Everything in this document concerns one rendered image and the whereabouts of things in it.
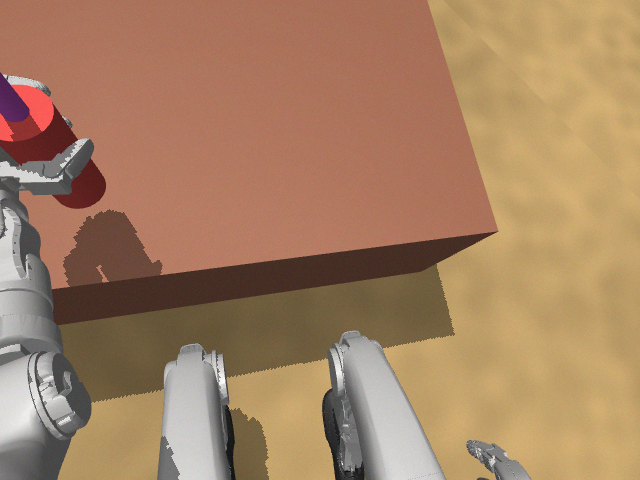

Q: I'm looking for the left robot arm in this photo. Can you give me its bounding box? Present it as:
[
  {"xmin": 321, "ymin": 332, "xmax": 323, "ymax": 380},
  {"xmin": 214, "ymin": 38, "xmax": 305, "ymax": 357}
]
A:
[{"xmin": 0, "ymin": 190, "xmax": 91, "ymax": 480}]

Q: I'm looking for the left robot hand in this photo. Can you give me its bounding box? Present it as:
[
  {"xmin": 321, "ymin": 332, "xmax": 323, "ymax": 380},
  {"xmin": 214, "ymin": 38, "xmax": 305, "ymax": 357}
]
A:
[{"xmin": 0, "ymin": 74, "xmax": 94, "ymax": 200}]

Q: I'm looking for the bottle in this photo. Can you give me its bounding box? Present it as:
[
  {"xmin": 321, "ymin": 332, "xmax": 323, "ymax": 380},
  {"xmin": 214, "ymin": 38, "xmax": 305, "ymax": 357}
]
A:
[{"xmin": 0, "ymin": 72, "xmax": 106, "ymax": 209}]

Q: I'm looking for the right robot foot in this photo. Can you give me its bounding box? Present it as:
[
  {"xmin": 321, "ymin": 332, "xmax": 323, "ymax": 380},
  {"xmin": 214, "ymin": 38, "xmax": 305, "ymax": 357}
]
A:
[{"xmin": 322, "ymin": 389, "xmax": 364, "ymax": 480}]

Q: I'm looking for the right robot hand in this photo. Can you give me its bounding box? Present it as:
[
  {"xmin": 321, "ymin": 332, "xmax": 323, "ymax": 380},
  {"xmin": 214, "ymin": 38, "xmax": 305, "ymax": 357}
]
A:
[{"xmin": 466, "ymin": 440, "xmax": 532, "ymax": 480}]

